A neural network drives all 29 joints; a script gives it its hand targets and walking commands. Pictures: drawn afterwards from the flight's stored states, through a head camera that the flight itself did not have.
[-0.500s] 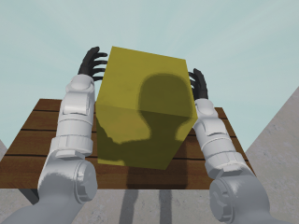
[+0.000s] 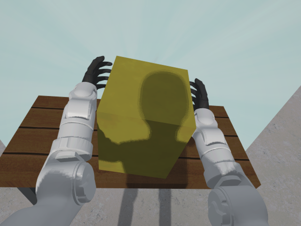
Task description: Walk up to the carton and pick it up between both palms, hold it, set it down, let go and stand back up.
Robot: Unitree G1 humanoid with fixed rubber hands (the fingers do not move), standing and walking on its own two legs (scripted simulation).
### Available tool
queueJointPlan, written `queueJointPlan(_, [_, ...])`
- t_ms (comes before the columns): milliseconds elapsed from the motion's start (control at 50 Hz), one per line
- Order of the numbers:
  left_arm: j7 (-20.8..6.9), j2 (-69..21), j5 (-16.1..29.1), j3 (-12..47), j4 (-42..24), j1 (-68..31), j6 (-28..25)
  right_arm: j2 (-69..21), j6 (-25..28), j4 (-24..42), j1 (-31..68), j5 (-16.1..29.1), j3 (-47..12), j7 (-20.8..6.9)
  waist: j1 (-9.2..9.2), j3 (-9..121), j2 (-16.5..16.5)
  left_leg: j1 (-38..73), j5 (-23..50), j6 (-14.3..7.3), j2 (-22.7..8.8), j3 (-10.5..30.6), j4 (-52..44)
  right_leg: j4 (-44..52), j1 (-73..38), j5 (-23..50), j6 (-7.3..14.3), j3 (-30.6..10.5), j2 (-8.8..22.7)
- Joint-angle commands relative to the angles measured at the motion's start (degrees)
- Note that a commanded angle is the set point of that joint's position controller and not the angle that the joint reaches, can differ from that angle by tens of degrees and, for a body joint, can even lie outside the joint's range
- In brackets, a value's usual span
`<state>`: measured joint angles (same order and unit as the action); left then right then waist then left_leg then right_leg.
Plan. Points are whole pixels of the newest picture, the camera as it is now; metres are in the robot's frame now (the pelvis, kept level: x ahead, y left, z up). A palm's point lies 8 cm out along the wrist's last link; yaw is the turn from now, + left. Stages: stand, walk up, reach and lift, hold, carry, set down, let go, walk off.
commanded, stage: set down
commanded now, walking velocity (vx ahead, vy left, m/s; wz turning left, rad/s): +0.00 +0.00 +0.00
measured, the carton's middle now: (142, 120) +0.40 +0.00 +0.10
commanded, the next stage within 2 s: none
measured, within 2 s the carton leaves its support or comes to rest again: rests again in 1.12 s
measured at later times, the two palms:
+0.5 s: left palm (93, 87) +0.46 +0.14 +0.16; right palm (197, 111) +0.40 -0.15 +0.14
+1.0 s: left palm (94, 91) +0.46 +0.14 +0.15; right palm (196, 118) +0.39 -0.15 +0.12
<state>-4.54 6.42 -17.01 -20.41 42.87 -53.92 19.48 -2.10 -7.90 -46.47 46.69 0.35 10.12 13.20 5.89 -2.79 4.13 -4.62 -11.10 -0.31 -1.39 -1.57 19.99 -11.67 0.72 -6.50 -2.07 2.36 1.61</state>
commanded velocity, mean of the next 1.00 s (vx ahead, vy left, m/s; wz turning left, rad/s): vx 0.00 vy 0.00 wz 0.00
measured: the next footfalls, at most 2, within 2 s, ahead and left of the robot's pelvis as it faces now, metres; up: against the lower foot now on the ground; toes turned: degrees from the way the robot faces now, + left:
none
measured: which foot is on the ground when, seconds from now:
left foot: down 0.00-1.00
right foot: down 0.00-1.00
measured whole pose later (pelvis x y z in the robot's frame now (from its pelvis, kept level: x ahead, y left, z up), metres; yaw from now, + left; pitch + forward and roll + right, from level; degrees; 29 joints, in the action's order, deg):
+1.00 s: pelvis +0.01 +0.00 +0.00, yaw +0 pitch -3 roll -2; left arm -7.2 7.8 -15.9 -21.4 51.0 -53.9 12.2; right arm -7.4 -3.2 -46.5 42.8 -7.8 17.4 13.4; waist 6.4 -3.5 4.1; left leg -5.2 -11.9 -0.3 -1.4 -1.6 19.9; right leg -10.8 0.9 -6.8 -2.1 2.4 1.6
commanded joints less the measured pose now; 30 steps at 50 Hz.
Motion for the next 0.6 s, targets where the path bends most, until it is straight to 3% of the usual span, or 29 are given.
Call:
queueJointPlan(0, [-11.1, -33.7, 8.7, 17.5, 4.4, -36.8, -4.2, -32.9, 6.3, 13.3, 42.8, -4.3, -7.0, -4.9, 5.13, 28.5, -6.3, 2.1, 12.7, 3.0, 4.3, -3.8, -4.0, -1.8, -13.2, 16.9, -0.7, 2.6, -3.6])
queueJointPlan(240, [-11.2, -32.6, 8.6, 16.9, 7.2, -37.3, -7.2, -34.5, 6.3, 11.0, 39.9, -6.6, -4.8, -4.9, 6.2, 29.4, -8.0, 1.1, 15.9, 3.8, 3.9, -3.8, -3.4, -2.6, -13.1, 20.4, -0.6, 2.2, -3.3])
queueJointPlan(400, [-11.4, -33.0, 8.0, 16.8, 7.1, -35.8, -8.1, -35.7, 7.5, 12.2, 39.0, -7.1, -5.4, -4.7, 5.8, 31.5, -8.6, 1.3, 20.3, 4.2, 3.7, -3.6, -2.1, -3.6, -13.4, 24.4, -0.7, 2.1, -3.3])
queueJointPlan(580, [-12.0, -32.0, 6.0, 14.3, 8.8, -33.3, -8.2, -36.0, 8.3, 12.5, 37.5, -8.4, -5.2, -4.6, 4.64, 29.4, -7.7, 0.0, 18.9, 3.6, 3.9, -4.3, -2.5, -3.8, -13.9, 24.7, -1.1, 2.1, -3.0])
